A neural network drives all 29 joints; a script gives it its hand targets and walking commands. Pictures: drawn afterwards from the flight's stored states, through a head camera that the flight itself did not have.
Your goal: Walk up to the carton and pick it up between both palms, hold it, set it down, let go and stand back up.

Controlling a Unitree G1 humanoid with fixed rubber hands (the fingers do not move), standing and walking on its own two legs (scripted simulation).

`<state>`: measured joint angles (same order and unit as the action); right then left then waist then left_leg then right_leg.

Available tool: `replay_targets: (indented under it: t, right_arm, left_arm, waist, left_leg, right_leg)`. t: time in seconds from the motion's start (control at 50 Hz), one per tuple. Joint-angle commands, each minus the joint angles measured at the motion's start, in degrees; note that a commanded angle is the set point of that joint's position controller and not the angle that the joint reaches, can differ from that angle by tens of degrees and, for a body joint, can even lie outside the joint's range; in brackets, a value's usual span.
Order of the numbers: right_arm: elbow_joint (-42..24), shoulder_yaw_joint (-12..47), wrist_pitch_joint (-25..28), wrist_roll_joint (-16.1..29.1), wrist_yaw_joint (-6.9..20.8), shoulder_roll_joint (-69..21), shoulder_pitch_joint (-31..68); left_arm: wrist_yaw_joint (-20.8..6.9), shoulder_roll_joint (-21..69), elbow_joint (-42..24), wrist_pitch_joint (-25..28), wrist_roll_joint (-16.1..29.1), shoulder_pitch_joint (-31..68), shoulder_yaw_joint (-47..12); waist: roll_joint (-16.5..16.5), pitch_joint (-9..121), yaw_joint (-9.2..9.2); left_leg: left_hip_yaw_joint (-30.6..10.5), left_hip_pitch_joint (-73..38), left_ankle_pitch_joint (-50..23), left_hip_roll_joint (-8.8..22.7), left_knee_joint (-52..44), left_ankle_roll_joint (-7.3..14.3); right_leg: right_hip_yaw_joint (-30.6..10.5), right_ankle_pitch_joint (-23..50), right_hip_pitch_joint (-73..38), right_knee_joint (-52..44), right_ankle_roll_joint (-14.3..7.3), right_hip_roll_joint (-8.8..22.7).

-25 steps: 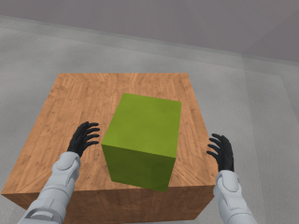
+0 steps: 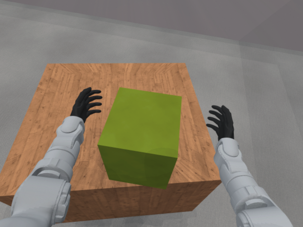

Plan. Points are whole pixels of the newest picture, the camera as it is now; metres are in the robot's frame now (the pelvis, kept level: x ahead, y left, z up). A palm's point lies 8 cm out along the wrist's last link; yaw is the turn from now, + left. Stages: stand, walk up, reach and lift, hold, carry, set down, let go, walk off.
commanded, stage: reach and lift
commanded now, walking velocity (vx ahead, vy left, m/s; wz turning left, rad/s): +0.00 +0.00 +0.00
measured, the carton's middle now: (143, 140) +0.42 +0.01 -0.09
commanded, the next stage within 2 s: none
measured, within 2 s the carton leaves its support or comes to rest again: neither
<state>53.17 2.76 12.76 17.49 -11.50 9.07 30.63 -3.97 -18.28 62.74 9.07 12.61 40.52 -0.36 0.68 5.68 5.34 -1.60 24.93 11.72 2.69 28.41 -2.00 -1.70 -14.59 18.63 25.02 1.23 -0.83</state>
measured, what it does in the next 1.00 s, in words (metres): lowers itself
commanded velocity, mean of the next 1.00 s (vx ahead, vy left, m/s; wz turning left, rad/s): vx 0.00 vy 0.00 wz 0.00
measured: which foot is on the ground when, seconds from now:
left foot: down 0.00-1.00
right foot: down 0.00-1.00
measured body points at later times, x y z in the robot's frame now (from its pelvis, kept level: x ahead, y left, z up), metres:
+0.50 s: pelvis -0.02 +0.00 -0.01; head +0.04 +0.03 +0.44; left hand +0.45 +0.18 +0.06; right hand +0.40 -0.23 +0.07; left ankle +0.02 +0.13 -0.74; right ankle -0.03 -0.14 -0.74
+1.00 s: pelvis -0.03 +0.01 -0.06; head +0.11 +0.03 +0.36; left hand +0.45 +0.18 -0.06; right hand +0.40 -0.22 -0.05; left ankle +0.02 +0.14 -0.74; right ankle -0.03 -0.14 -0.74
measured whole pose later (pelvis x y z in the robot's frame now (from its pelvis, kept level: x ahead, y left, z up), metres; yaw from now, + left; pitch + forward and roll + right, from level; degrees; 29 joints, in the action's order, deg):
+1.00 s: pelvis -0.03 +0.01 -0.06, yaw -1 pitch +32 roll -3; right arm 74.8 0.5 23.6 18.1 -6.6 9.7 50.3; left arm -0.9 -18.8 89.9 27.1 18.2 59.8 -7.6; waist -1.2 16.2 6.9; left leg -2.9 66.8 15.0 2.3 49.3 -1.7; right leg -1.0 -19.8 61.2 48.5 2.0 -1.3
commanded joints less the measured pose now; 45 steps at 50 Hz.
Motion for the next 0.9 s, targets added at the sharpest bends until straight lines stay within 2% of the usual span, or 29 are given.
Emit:
replay_targets:
  t: [0.0, 0.18, 0.28, 0.4, 0.42, 0.5, 0.56, 0.58, 0.66, 0.68, 0.74, 0.88]
  right_arm:
    - [-5.70, -0.61, 0.38, 2.38, 1.01, 10.04, 26.87]
    - [-0.10, 0.22, -2.33, 4.88, 2.84, 13.35, 36.67]
    - [5.72, 0.72, -2.92, 5.04, 3.75, 13.84, 38.80]
    - [10.82, 0.45, -1.17, 4.19, 4.60, 12.16, 40.80]
    - [11.06, 0.30, -0.57, 3.87, 4.71, 11.79, 40.98]
    - [12.95, 0.22, 1.99, 3.29, 5.06, 10.42, 42.01]
    - [13.78, -0.58, 4.17, 2.36, 5.12, 9.91, 42.17]
    - [12.38, -1.45, 5.09, 1.99, 5.12, 10.30, 43.08]
    - [12.86, -2.61, 7.89, 0.99, 4.97, 10.56, 43.30]
    - [11.63, -2.74, 8.57, 0.90, 4.90, 10.49, 43.87]
    - [11.30, -4.31, 10.32, -0.36, 4.64, 10.44, 43.45]
    - [14.08, -3.38, 13.19, 0.34, 4.76, 10.14, 42.04]
  left_arm:
    - [0.72, -9.48, -5.00, 1.24, 1.06, 28.36, 0.43]
    - [1.38, -10.72, 1.48, 2.25, 4.14, 38.26, -2.96]
    - [1.19, -9.74, 8.72, 3.17, 5.07, 40.07, -5.41]
    - [1.00, -9.23, 15.70, 6.78, 6.20, 42.28, -7.54]
    - [1.18, -9.51, 16.00, 7.66, 6.37, 42.74, -7.57]
    - [1.53, -8.90, 19.62, 11.09, 6.99, 43.40, -8.53]
    - [2.03, -9.14, 20.48, 13.74, 7.32, 44.47, -8.32]
    - [2.26, -9.26, 18.48, 14.54, 7.35, 45.36, -8.28]
    - [2.82, -9.97, 20.08, 16.87, 7.08, 46.06, -7.66]
    - [2.99, -10.02, 19.59, 17.30, 7.17, 46.22, -7.34]
    - [3.20, -10.06, 18.66, 18.65, 6.89, 46.81, -7.41]
    - [3.14, -8.58, 19.50, 20.26, 5.65, 44.57, -6.93]
  waist:
    - [-5.40, 30.50, 0.02]
    - [-5.21, 34.90, 0.83]
    - [-5.20, 34.20, 1.46]
    - [-5.82, 33.52, 1.97]
    - [-6.69, 34.98, 1.74]
    - [-6.76, 36.94, 2.21]
    - [-7.25, 41.44, 2.23]
    - [-7.86, 44.70, 2.55]
    - [-8.81, 50.10, 2.77]
    - [-8.80, 52.76, 2.25]
    - [-9.77, 57.87, 2.89]
    - [-10.97, 60.62, 2.06]
  left_leg:
    - [2.82, -25.60, -26.18, -2.81, 2.49, -2.04]
    - [2.37, -24.45, -24.82, -2.61, 3.50, -1.87]
    - [2.06, -22.79, -22.30, -2.29, 3.93, -1.66]
    - [1.94, -16.96, -17.95, -2.05, 5.21, -1.18]
    - [2.10, -16.36, -17.96, -2.08, 5.90, -1.18]
    - [2.07, -10.95, -17.06, -2.15, 8.53, -1.14]
    - [2.09, -8.01, -17.28, -2.13, 11.00, -1.28]
    - [2.21, -7.97, -17.90, -2.28, 11.66, -1.61]
    - [2.25, -5.23, -18.15, -2.31, 14.94, -2.23]
    - [2.57, -4.63, -18.50, -2.43, 15.74, -2.39]
    - [2.63, -3.90, -18.93, -2.54, 17.99, -2.89]
    - [2.88, -2.94, -21.35, -2.81, 22.37, -3.63]
  right_leg:
    - [5.51, 28.97, 2.67, -1.92, 1.12, -1.90]
    - [5.97, 26.81, 7.80, -1.01, 1.32, -1.84]
    - [6.13, 22.73, 11.84, -0.79, 1.16, -1.77]
    - [6.28, 15.86, 16.63, 0.44, 0.43, -1.34]
    - [6.19, 15.63, 17.28, 1.15, 0.40, -1.20]
    - [6.03, 15.70, 19.86, 3.85, 0.42, -0.91]
    - [6.04, 16.59, 21.46, 6.45, 0.60, -0.90]
    - [6.25, 17.03, 21.47, 6.92, 0.54, -0.95]
    - [6.14, 17.87, 23.83, 10.29, 0.87, -0.98]
    - [5.87, 18.12, 23.75, 11.12, 0.90, -1.04]
    - [5.96, 18.36, 25.16, 13.29, 0.88, -1.10]
    - [6.23, 18.41, 30.28, 17.84, 0.86, -1.60]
